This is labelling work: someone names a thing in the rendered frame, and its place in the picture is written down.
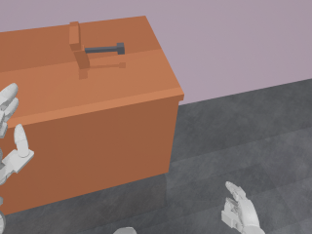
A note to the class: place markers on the counter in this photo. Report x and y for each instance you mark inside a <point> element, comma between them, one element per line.
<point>93,120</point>

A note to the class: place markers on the left robot hand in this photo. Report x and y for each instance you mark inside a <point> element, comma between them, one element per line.
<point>17,159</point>

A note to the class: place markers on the tap lever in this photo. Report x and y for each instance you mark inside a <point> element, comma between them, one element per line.
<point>119,48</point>

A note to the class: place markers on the right robot hand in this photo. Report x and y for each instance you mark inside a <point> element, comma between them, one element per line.
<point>243,214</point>

